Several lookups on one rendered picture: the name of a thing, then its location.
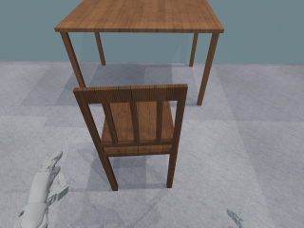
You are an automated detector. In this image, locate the robot right hand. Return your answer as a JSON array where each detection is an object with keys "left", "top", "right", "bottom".
[{"left": 226, "top": 208, "right": 255, "bottom": 228}]

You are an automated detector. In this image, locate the robot left hand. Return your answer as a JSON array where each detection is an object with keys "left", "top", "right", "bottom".
[{"left": 26, "top": 150, "right": 69, "bottom": 206}]

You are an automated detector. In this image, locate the robot left forearm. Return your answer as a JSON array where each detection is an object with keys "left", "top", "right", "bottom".
[{"left": 13, "top": 202, "right": 48, "bottom": 228}]

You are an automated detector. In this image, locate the table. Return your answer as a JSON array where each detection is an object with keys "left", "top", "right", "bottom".
[{"left": 54, "top": 0, "right": 224, "bottom": 106}]

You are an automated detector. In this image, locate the chair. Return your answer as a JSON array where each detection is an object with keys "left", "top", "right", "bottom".
[{"left": 73, "top": 84, "right": 188, "bottom": 191}]

